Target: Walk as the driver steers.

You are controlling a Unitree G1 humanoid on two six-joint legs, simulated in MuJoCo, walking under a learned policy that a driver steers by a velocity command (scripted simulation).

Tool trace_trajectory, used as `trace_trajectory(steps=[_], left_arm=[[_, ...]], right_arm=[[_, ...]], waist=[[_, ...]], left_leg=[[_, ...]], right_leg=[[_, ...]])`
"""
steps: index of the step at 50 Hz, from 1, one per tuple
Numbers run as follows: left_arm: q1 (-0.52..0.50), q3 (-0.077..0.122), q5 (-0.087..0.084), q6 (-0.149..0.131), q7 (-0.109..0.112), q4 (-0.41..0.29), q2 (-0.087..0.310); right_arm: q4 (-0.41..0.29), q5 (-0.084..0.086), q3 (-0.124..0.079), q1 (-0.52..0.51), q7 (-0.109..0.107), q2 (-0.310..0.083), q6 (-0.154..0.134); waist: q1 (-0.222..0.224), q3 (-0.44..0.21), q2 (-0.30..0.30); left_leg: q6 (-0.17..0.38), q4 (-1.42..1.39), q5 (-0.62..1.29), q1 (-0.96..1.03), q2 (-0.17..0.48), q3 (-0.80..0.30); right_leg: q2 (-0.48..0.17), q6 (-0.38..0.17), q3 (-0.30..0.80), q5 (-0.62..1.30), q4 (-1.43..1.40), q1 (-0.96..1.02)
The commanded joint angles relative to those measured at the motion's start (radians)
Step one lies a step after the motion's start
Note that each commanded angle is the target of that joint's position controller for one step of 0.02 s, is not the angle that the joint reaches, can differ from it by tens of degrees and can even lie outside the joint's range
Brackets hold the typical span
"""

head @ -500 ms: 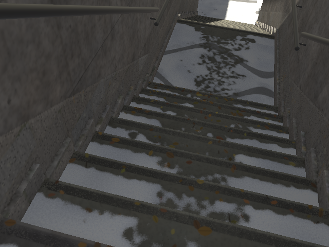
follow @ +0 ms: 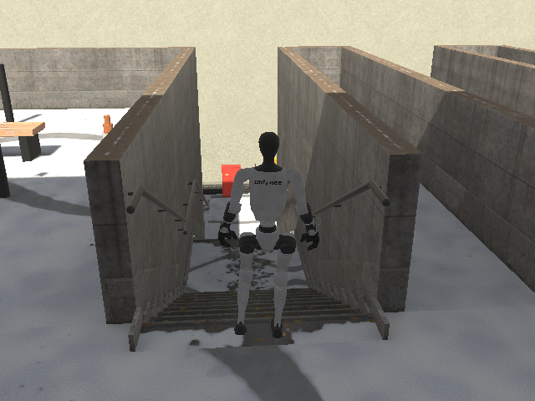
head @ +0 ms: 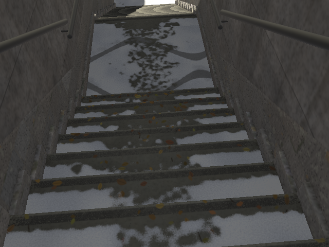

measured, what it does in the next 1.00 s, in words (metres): goes down: left foot 0.15 m lower, then right foot 0.15 m lower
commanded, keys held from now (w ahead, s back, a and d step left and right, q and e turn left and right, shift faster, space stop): w+e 0.02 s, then w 0.04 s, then w+q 0.62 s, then w+e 0.04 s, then e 0.28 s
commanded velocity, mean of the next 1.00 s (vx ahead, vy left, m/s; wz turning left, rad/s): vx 0.44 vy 0.00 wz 0.10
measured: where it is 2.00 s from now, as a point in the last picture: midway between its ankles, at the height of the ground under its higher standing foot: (150, 237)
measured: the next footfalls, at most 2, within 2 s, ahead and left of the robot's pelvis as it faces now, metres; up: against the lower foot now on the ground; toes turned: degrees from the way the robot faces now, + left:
left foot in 0.50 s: +0.38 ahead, +0.18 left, -0.15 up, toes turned +2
right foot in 1.00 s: +0.66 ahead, +0.03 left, -0.30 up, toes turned +13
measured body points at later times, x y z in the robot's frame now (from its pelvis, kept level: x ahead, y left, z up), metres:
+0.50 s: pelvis +0.25 +0.07 -0.12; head +0.26 +0.08 +0.33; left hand +0.25 +0.34 -0.25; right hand +0.41 -0.17 -0.22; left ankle +0.35 +0.17 -0.85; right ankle +0.06 -0.05 -0.71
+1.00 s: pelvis +0.51 +0.10 -0.25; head +0.51 +0.09 +0.20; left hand +0.61 +0.36 -0.35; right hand +0.57 -0.15 -0.39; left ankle +0.34 +0.17 -0.87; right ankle +0.64 +0.03 -0.99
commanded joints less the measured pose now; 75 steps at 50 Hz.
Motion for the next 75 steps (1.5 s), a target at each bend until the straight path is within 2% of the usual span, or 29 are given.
trace_trajectory(steps=[1,5,9,14,22,25,26,28,29,30,31,33,35,36,38,41,48,50,51,52,53,54,55,56,58,63,66,70,75], left_arm=[[0.008,0.023,0.002,-0.027,0.01,-0.077,0.095],[0.105,0.029,0.007,-0.008,0.046,-0.022,0.116],[0.194,0.02,0.012,-0.038,0.061,0.021,0.125],[0.144,0.001,0.02,-0.038,0.092,0.049,0.122],[0.189,-0.007,0.014,-0.002,0.098,0.084,0.109],[0.156,-0.01,0.007,-0.021,0.068,0.114,0.13],[0.266,-0.031,0.031,-0.052,0.056,0.099,0.027],[0.229,-0.036,-0.021,-0.078,0.056,-0.007,0.11],[0.073,-0.035,-0.057,-0.074,0.074,-0.047,0.119],[-0.013,-0.024,-0.047,-0.057,0.096,-0.061,0.156],[-0.007,-0.014,-0.025,-0.044,0.11,-0.06,0.157],[0.036,0.0,0.022,-0.039,0.112,-0.037,0.13],[0.039,-0.017,0.074,-0.04,0.097,-0.041,0.046],[0.182,-0.017,0.063,-0.043,0.071,0.04,0.038],[0.05,0.004,0.043,-0.05,0.052,0.005,0.093],[-0.135,-0.019,0.078,-0.058,0.029,-0.049,0.014],[0.017,-0.013,0.008,-0.03,-0.005,-0.045,0.029],[0.297,0.011,0.02,-0.018,-0.005,0.067,0.05],[0.4,0.022,0.035,-0.002,-0.003,0.102,0.107],[0.329,0.0,0.014,0.01,-0.001,0.075,0.108],[0.293,-0.004,0.003,0.031,0.012,0.056,0.113],[0.229,-0.003,0.019,0.047,0.028,0.006,0.139],[0.13,0.012,0.04,0.057,0.046,0.011,0.206],[0.079,-0.003,0.052,0.067,0.058,-0.022,0.176],[0.044,-0.024,0.053,0.067,0.066,-0.056,0.166],[0.123,-0.071,0.028,0.1,0.137,-0.066,0.091],[0.09,-0.047,0.011,0.134,0.156,-0.091,0.115],[-0.028,-0.024,0.028,0.148,0.145,-0.134,0.142],[0.046,-0.042,0.012,0.129,0.114,-0.098,0.041]], right_arm=[[-0.072,-0.01,-0.044,0.059,-0.013,-0.131,0.011],[-0.061,-0.027,-0.01,0.057,0.004,-0.04,0.04],[-0.089,0.006,-0.032,-0.067,0.041,-0.119,0.015],[-0.093,-0.042,-0.011,-0.089,0.075,-0.049,0.004],[-0.124,0.0,0.006,-0.061,0.098,-0.042,0.042],[-0.003,-0.01,-0.035,0.317,0.086,-0.099,0.047],[0.034,-0.008,-0.02,0.392,0.086,-0.148,0.05],[0.035,0.045,-0.048,0.451,0.079,-0.21,0.081],[0.036,0.04,-0.046,0.392,0.06,-0.187,0.082],[-0.016,0.019,-0.022,0.252,0.052,-0.139,0.08],[-0.045,-0.007,-0.015,0.158,0.049,-0.133,0.057],[-0.082,0.006,0.009,0.049,0.027,-0.057,0.022],[-0.054,-0.004,-0.001,0.103,-0.008,-0.075,0.039],[-0.028,-0.031,-0.004,0.15,-0.015,-0.084,0.047],[-0.002,0.009,0.007,0.235,-0.028,-0.037,0.034],[0.02,0.019,0.03,0.265,-0.062,0.005,0.049],[0.008,-0.016,0.037,0.235,-0.069,0.002,0.094],[0.019,-0.014,0.051,0.195,-0.051,0.029,0.092],[0.018,-0.001,0.038,0.282,-0.018,0.029,0.072],[-0.021,0.001,0.049,0.346,0.001,-0.009,0.051],[-0.066,0.006,0.05,0.263,0.005,-0.036,0.049],[-0.116,0.006,0.049,0.097,-0.011,-0.058,0.064],[-0.181,0.03,0.068,0.036,-0.036,0.002,0.092],[-0.185,0.01,0.057,-0.02,-0.061,-0.027,0.128],[-0.183,-0.009,0.028,0.007,-0.082,-0.066,0.161],[-0.305,-0.036,0.066,-0.125,-0.07,0.084,0.165],[-0.36,-0.049,0.071,-0.213,-0.052,0.084,0.159],[-0.333,-0.03,0.056,-0.193,-0.009,0.03,0.126],[-0.251,-0.017,0.036,-0.021,0.016,0.036,0.117]], waist=[[-0.04,-0.116,-0.004],[-0.02,-0.119,-0.054],[0.034,-0.067,-0.094],[0.033,-0.028,-0.088],[0.076,0.047,-0.114],[-0.132,-0.139,0.026],[-0.069,-0.222,0.28],[-0.109,-0.401,0.254],[-0.109,-0.282,0.079],[-0.072,-0.143,-0.047],[-0.005,-0.069,-0.038],[0.085,0.041,-0.007],[0.066,-0.059,0.062],[0.082,-0.153,0.082],[0.024,-0.092,0.062],[-0.056,-0.051,0.021],[-0.037,0.008,0.041],[0.073,-0.07,-0.055],[0.078,-0.227,-0.265],[0.044,-0.35,-0.335],[0.07,-0.412,-0.28],[0.1,-0.35,-0.059],[0.032,-0.314,-0.079],[0.021,-0.215,0.02],[-0.016,-0.108,0.016],[0.014,-0.132,-0.118],[0.033,-0.161,-0.156],[0.01,-0.151,-0.202],[-0.021,-0.095,-0.154]], left_leg=[[-0.014,-0.103,0.1,-0.176,0.061,-0.064],[-0.033,-0.246,0.244,-0.224,0.066,-0.022],[0.036,-0.341,0.544,-0.453,0.096,-0.094],[0.057,-0.615,1.038,-0.068,-0.012,-0.016],[0.058,-0.811,0.701,-0.189,0.015,-0.043],[0.166,-0.886,0.649,0.447,-0.052,0.057],[0.262,-0.558,1.1,0.789,0.109,-0.145],[0.47,-0.772,0.664,0.926,0.268,-0.617],[0.434,-0.882,0.134,0.818,0.289,-0.726],[0.393,-0.936,-0.001,0.587,0.283,-0.765],[0.39,-0.92,0.001,0.381,0.279,-0.822],[0.299,-0.896,0.225,0.03,0.096,-0.488],[0.294,-0.854,0.528,0.0,0.033,-0.361],[0.29,-0.79,0.658,0.043,0.042,-0.318],[0.251,-0.713,0.614,0.132,0.026,-0.279],[0.152,-0.659,0.34,-0.053,-0.087,-0.114],[0.195,-0.272,0.484,0.148,0.025,-0.223],[0.145,0.076,0.416,-0.019,-0.048,-0.075],[0.006,0.577,-0.177,-0.404,-0.192,0.021],[-0.065,0.783,-0.49,-0.565,-0.154,-0.004],[-0.101,0.845,-0.493,-0.61,-0.112,-0.046],[-0.095,0.807,-0.386,-0.622,-0.088,-0.038],[-0.097,0.707,-0.273,-0.622,-0.056,-0.08],[-0.1,0.687,-0.215,-0.555,-0.051,-0.069],[-0.096,0.581,-0.002,-0.461,-0.082,-0.056],[-0.154,0.438,0.201,-0.538,-0.152,-0.006],[-0.151,-0.04,0.225,-0.371,-0.156,-0.006],[-0.11,-0.217,0.307,-0.039,-0.13,0.006],[-0.009,-0.835,0.17,0.393,-0.054,-0.04]], right_leg=[[-0.254,-0.208,0.386,0.296,-0.26,0.206],[-0.235,-0.197,0.28,0.481,-0.229,0.171],[-0.273,-0.147,0.333,0.16,-0.175,0.287],[-0.179,-0.071,0.124,-0.036,-0.036,-0.075],[-0.328,-0.071,0.206,0.223,0.359,0.157],[-0.196,-0.006,0.045,0.375,0.975,-0.055],[-0.088,0.086,-0.017,-0.589,1.464,-0.451],[-0.067,0.193,0.098,-0.579,1.5,-0.685],[-0.133,0.154,0.127,-0.394,1.302,-0.804],[-0.155,0.141,0.128,-0.309,1.227,-0.753],[-0.174,0.126,0.163,-0.291,1.163,-0.682],[-0.21,0.137,0.181,0.021,0.71,-0.49],[-0.189,0.163,0.111,0.158,0.54,-0.337],[-0.185,0.152,0.096,0.33,0.6,-0.262],[-0.186,0.116,0.136,0.502,0.42,-0.391],[-0.091,0.111,0.044,0.893,-0.003,-0.102],[-0.15,0.086,0.146,0.61,-0.255,-0.097],[-0.158,0.058,0.066,0.914,-0.297,0.287],[-0.33,-0.138,0.298,1.265,0.011,0.752],[-0.429,-0.242,0.434,1.468,0.09,0.872],[-0.455,-0.287,0.473,1.323,0.058,0.869],[-0.442,-0.276,0.46,1.096,-0.019,0.721],[-0.513,-0.32,0.643,0.686,-0.113,0.554],[-0.49,-0.298,0.667,0.492,-0.188,0.329],[-0.319,-0.21,0.544,0.251,-0.203,0.07],[-0.19,-0.174,0.476,0.387,-0.085,0.113],[-0.149,-0.117,0.486,0.137,-0.156,0.153],[-0.188,-0.145,0.506,0.132,-0.193,0.02],[-0.1,-0.074,0.533,-0.18,-0.089,-0.064]])
Over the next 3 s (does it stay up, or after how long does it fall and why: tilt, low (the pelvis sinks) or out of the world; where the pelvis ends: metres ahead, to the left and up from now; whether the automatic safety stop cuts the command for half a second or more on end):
stays up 0.62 0.13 -0.28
